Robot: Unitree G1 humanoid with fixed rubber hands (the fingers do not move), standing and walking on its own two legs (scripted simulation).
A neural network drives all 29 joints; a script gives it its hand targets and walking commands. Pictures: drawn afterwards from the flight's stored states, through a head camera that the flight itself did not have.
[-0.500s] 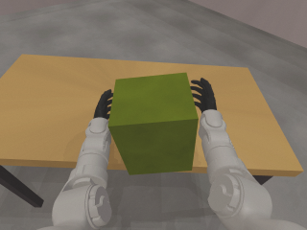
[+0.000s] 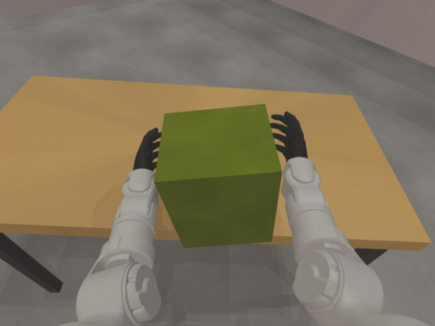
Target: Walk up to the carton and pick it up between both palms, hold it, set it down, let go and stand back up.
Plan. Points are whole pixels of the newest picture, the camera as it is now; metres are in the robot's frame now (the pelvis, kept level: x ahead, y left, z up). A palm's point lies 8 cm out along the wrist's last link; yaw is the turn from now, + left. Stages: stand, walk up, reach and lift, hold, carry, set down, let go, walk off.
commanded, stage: set down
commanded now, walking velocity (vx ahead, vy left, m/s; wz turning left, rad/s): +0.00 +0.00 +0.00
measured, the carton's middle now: (221, 181) +0.40 +0.02 +0.03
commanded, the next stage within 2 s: none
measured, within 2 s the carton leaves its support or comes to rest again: rests again in 0.68 s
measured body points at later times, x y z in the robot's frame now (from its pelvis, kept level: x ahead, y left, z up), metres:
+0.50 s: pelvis +0.00 +0.00 +0.00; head +0.02 +0.03 +0.45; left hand +0.41 +0.17 +0.07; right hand +0.42 -0.12 +0.11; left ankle +0.00 +0.14 -0.75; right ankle -0.01 -0.09 -0.75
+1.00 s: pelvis +0.01 +0.01 +0.00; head +0.04 +0.03 +0.45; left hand +0.43 +0.17 +0.04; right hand +0.44 -0.13 +0.07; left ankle +0.00 +0.14 -0.75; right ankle -0.01 -0.09 -0.75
